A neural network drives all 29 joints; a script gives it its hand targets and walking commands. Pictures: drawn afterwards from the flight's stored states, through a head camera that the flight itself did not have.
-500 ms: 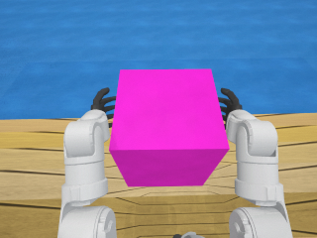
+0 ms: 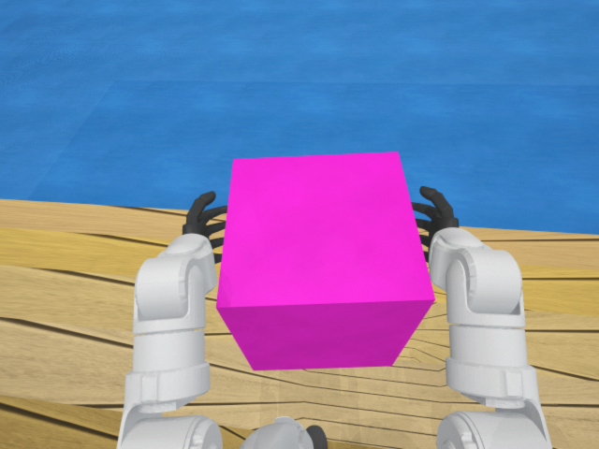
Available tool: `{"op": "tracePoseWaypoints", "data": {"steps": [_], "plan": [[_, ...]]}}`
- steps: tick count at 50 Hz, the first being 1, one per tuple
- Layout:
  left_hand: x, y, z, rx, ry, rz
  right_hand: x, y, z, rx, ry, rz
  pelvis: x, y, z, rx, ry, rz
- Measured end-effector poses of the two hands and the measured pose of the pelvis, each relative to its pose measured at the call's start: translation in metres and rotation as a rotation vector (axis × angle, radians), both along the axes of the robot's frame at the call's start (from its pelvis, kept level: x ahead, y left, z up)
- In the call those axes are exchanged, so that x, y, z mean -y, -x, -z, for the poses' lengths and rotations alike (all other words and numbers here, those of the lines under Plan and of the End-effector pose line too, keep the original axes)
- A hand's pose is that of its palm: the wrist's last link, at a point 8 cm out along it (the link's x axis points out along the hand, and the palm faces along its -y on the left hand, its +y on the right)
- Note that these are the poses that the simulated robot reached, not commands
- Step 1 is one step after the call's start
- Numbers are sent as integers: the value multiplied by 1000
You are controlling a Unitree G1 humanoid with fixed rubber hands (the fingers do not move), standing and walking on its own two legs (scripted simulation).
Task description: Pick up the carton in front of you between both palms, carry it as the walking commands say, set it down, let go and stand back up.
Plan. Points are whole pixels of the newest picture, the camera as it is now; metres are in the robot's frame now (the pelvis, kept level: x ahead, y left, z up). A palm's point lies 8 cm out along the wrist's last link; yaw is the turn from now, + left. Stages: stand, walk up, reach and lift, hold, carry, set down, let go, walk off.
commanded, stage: carry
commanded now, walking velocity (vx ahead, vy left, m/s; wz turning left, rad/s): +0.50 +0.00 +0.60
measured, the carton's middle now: (319, 271) +0.35 +0.01 +0.02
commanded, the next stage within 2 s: none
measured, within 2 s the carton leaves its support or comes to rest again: neither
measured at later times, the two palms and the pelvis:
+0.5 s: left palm (234, 161) +0.66 +0.20 -0.07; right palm (367, 126) +0.75 -0.09 -0.06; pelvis +0.38 -0.05 -0.17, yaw +11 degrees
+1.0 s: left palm (272, 99) +1.07 +0.17 -0.20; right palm (371, 101) +1.04 -0.13 -0.20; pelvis +0.71 +0.03 -0.29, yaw -1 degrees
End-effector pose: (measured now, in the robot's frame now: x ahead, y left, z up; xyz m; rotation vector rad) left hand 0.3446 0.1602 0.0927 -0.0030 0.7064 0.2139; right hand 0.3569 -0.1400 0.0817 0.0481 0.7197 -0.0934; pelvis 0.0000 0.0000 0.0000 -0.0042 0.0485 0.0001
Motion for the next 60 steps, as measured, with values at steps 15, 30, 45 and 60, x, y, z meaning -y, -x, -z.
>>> {"op": "tracePoseWaypoints", "data": {"steps": [15, 30, 45, 60], "plan": [[6, -209, 92, -23, 48, -39, 0, -230, 74, -22, 71, -111, 23, -225, 83, -18, -12, -176], [-45, -377, 187, -68, 28, -219, -60, -450, 179, -61, 48, -283, 40, -443, 172, -21, 9, -179], [-32, -657, 262, 3, 28, 69, -34, -643, 253, 8, 83, -21, -28, -657, 278, -9, -4, -46], [66, -880, 322, 64, 59, 253, 59, -808, 310, 64, 68, 207, -9, -855, 340, 10, -33, 138]]}}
